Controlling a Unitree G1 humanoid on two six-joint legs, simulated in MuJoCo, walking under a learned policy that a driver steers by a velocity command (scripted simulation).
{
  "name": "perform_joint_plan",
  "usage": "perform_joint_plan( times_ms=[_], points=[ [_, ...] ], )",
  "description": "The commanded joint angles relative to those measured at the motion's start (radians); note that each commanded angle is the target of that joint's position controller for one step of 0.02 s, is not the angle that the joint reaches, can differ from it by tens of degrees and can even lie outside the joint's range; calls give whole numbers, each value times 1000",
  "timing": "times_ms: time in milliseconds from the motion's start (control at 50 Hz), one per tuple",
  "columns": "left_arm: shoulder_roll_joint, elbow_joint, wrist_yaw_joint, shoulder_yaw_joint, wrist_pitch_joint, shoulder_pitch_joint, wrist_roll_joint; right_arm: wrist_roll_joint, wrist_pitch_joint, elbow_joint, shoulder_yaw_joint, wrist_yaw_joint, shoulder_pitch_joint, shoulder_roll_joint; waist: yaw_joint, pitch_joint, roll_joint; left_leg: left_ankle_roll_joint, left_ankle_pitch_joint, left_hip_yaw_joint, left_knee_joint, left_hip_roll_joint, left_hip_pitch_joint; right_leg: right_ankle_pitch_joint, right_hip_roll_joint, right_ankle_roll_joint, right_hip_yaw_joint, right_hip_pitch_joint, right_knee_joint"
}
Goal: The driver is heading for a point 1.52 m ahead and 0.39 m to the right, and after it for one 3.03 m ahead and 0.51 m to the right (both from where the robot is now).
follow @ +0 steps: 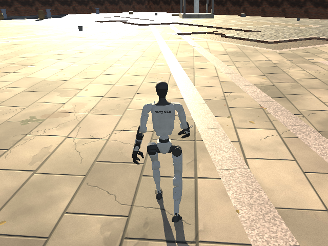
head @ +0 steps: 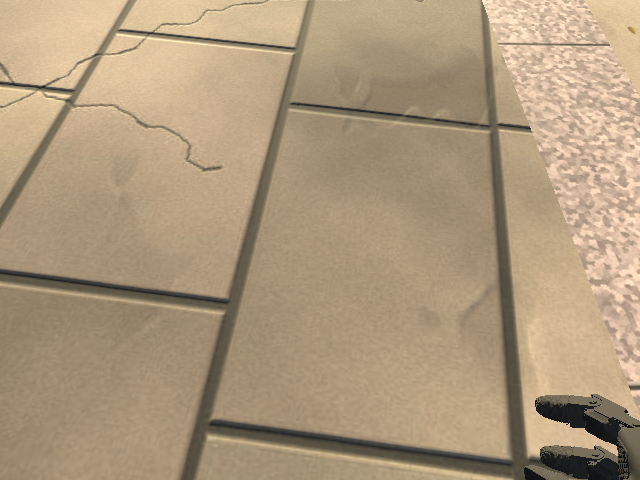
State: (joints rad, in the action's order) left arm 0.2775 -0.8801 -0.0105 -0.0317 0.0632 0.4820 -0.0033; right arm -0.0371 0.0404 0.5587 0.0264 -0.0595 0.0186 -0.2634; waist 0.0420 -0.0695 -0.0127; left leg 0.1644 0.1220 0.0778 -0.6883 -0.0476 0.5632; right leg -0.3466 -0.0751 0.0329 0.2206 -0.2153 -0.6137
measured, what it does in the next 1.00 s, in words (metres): walks ahead: right foot, then left foot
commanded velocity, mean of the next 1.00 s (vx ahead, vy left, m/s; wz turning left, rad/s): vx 0.27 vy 0.00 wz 0.08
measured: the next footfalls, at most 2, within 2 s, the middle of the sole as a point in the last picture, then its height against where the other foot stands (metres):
right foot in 0.40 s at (383, 434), level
left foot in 0.70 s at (261, 471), level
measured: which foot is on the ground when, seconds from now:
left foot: down 0.00-0.40, up 0.42-0.68, down 0.70-1.00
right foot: up 0.00-0.38, down 0.40-1.00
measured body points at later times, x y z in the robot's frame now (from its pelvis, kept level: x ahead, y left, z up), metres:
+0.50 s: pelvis +0.35 -0.02 +0.02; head +0.39 -0.01 +0.46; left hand +0.53 +0.23 -0.08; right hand +0.41 -0.30 -0.11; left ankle +0.18 +0.08 -0.62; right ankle +0.51 -0.10 -0.70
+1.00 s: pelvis +0.45 +0.02 +0.03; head +0.46 +0.03 +0.48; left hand +0.54 +0.29 -0.10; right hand +0.56 -0.23 -0.09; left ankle +0.42 +0.14 -0.70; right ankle +0.51 -0.10 -0.70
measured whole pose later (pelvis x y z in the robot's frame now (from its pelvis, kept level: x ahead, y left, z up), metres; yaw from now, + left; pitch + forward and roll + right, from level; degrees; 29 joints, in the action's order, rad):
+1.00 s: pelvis +0.45 +0.02 +0.03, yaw +3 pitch +0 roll +0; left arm 0.26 -0.89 -0.01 -0.03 0.01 0.17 0.00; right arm 0.01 0.01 0.91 0.02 0.04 0.20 -0.22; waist 0.02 -0.02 -0.02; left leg 0.01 0.34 -0.01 -0.56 -0.01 0.22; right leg -0.19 0.00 0.02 -0.04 0.33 -0.53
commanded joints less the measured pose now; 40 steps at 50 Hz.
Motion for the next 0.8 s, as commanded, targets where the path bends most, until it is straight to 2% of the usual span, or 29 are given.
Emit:
perform_joint_plan(
  times_ms=[20,40,60,80,100,120,160,200,240,260,300,360,400,420,440,460,480,500,520,560,580,620,660,680,700,720,740,780,800],
  points=[
    [109,148,8,4,84,37,39,25,6,67,101,26,453,-266,-166,545,203,279,475,-922,314,362,-1166,-136,88,-86,-324,905,-929],
    [167,183,8,-16,99,-151,83,37,21,78,87,23,456,-193,-214,377,92,208,506,-855,401,336,-1015,-86,49,-105,-358,961,-914],
    [143,226,3,-8,104,-229,89,40,40,100,80,18,396,-195,-151,162,-4,180,286,-734,446,324,-792,-40,16,-103,-340,973,-813],
    [121,208,-9,-8,94,-263,54,45,56,100,64,17,300,-146,-98,80,-74,136,34,-581,436,272,-633,-2,-34,-98,-335,915,-716],
    [121,191,-4,-13,80,-205,39,63,61,91,56,18,235,-129,-36,49,-14,134,-217,-470,422,251,-508,22,-52,-75,-325,839,-682],
    [126,167,3,-17,60,-160,28,64,61,89,49,19,209,-100,-7,47,1,119,-377,-403,426,231,-434,27,-70,-55,-318,778,-645],
    [94,158,9,-13,38,-157,8,37,68,119,44,28,225,-96,4,35,5,102,-574,-300,460,204,-337,56,-78,-18,-282,735,-538],
    [62,200,16,1,40,-247,-7,33,70,145,51,48,223,-134,-3,-9,25,99,-713,-197,472,164,-260,158,-54,26,-235,740,-357],
    [34,218,31,13,57,-359,-15,34,59,164,49,67,257,-130,-57,7,25,41,-594,-99,459,65,-243,426,9,21,-178,663,-93],
    [31,229,42,14,66,-412,-16,30,55,182,50,73,316,-137,-98,35,10,24,-527,-110,454,69,-278,580,42,16,-171,632,-1],
    [48,249,59,8,71,-463,-9,29,46,214,54,81,367,-164,-119,55,46,2,-426,-156,444,113,-349,702,69,-8,-193,605,110],
    [113,238,64,-16,70,-420,-15,36,28,240,53,88,357,-157,-69,83,95,-22,-415,-205,329,157,-479,628,81,-59,-237,583,151],
    [152,172,59,-36,74,-228,-25,43,11,229,53,88,294,-164,48,162,80,-67,-570,-183,78,124,-523,650,98,-84,-214,423,188],
    [203,165,54,-42,77,-176,-41,60,8,213,40,82,342,-125,37,271,-44,-111,-331,-167,-187,55,-395,1083,-32,-143,-305,193,99],
    [173,179,54,-20,63,-191,-60,54,4,267,9,70,562,-20,-38,437,-275,-196,525,-184,-586,-70,-130,1405,-313,-361,-623,-99,26],
    [99,166,61,-10,51,-135,-34,21,-5,313,13,58,621,-88,3,580,-186,-200,590,-323,-685,-68,-75,1187,-342,-413,-784,-167,73],
    [100,184,61,-12,36,-214,-6,6,-21,284,35,59,489,-168,19,479,-81,-206,540,-313,-699,-14,-37,923,-309,-384,-729,-52,130],
    [80,187,52,-1,19,-301,-2,22,-41,232,43,71,321,-190,13,306,17,-212,469,-221,-619,22,-27,691,-242,-322,-644,170,223],
    [79,188,45,2,12,-364,-7,20,-61,224,40,81,311,-160,-34,217,-28,-221,424,-220,-573,56,-29,575,-247,-336,-639,306,247],
    [75,178,39,0,-11,-410,-23,30,-89,244,31,92,340,-109,-75,146,-81,-229,413,-174,-318,83,-172,423,-139,-265,-511,520,315],
    [78,172,37,-4,-17,-420,-30,30,-87,257,22,98,353,-73,-85,151,-93,-232,429,-136,-216,68,-236,455,-107,-248,-459,562,324],
    [91,153,29,-11,-21,-395,-21,42,-80,275,17,99,360,-62,-81,225,-96,-223,277,-128,-75,74,-334,509,-121,-254,-434,543,312],
    [100,143,22,-14,-30,-416,-4,46,-82,294,21,90,363,-64,-101,240,-84,-191,57,-106,82,64,-461,239,-104,-223,-405,603,321],
    [87,136,21,-10,-33,-411,-1,58,-85,292,24,86,339,-72,-99,213,-77,-166,21,-107,126,62,-499,8,-73,-182,-393,657,338],
    [64,120,24,-1,-34,-391,-10,77,-87,272,26,87,302,-91,-93,164,-53,-136,36,-154,182,101,-504,-179,-40,-124,-375,717,343],
    [73,122,28,-3,-37,-367,-19,76,-90,248,38,95,248,-156,-50,94,24,-97,244,-233,264,162,-374,-234,20,-71,-323,695,315],
    [64,122,24,-3,-40,-383,-23,69,-82,258,36,96,215,-144,-35,60,93,-84,444,-236,317,149,-211,-113,58,-37,-271,567,254],
    [42,96,10,-1,-43,-357,-22,70,-54,262,20,97,164,-89,-13,56,134,-110,456,-228,368,134,-136,48,67,-22,-250,446,180],
    [44,81,4,-2,-44,-336,-22,66,-41,264,18,95,149,-86,-6,51,136,-120,407,-225,365,133,-140,93,66,-26,-249,433,173]
  ],
)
